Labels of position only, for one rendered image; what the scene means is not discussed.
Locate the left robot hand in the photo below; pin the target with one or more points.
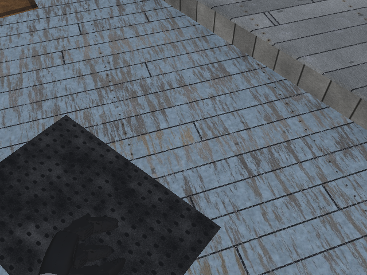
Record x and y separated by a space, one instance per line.
65 256

